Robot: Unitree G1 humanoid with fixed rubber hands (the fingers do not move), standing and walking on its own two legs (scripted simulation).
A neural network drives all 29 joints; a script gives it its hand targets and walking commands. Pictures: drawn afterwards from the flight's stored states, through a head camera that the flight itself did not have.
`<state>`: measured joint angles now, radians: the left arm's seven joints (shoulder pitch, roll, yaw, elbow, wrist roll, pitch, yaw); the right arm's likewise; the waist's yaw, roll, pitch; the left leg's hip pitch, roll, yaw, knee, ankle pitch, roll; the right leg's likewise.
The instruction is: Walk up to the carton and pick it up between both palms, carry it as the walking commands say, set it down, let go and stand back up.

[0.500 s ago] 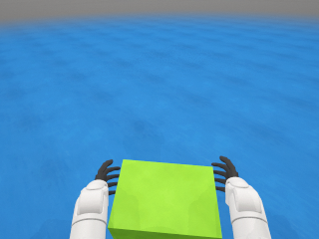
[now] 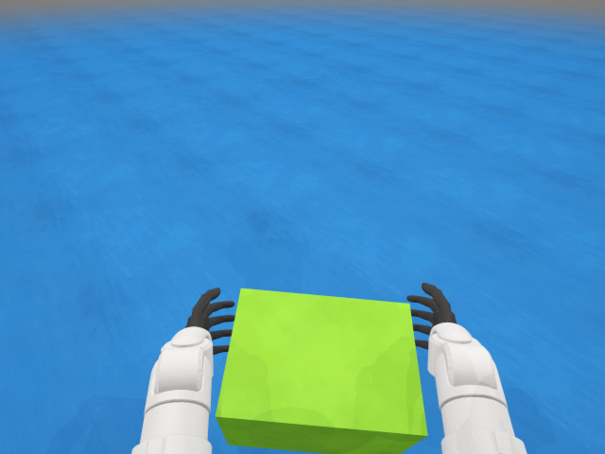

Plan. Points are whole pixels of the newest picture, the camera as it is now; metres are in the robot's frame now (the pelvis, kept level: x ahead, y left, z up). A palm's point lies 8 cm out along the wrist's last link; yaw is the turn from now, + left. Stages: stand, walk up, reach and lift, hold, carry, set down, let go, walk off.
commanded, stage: reach and lift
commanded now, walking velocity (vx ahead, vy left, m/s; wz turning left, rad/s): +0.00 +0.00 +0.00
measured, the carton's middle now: (317, 375) +0.29 +0.00 -0.04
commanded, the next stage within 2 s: hold in 0.40 s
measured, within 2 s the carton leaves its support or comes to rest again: neither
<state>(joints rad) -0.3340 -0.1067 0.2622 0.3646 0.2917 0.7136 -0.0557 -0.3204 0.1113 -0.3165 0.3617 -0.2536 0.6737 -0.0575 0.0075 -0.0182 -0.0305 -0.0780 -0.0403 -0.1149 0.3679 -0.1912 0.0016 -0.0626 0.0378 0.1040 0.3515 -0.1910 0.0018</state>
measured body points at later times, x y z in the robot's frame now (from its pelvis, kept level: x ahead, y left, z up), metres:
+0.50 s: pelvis +0.01 +0.00 +0.00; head -0.05 +0.00 +0.45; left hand +0.30 +0.16 +0.04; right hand +0.30 -0.18 +0.04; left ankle +0.01 +0.12 -0.75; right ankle +0.01 -0.12 -0.75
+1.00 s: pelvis +0.01 +0.00 +0.00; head -0.05 +0.00 +0.45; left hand +0.30 +0.16 +0.04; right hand +0.30 -0.18 +0.05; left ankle +0.01 +0.12 -0.75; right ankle +0.01 -0.12 -0.75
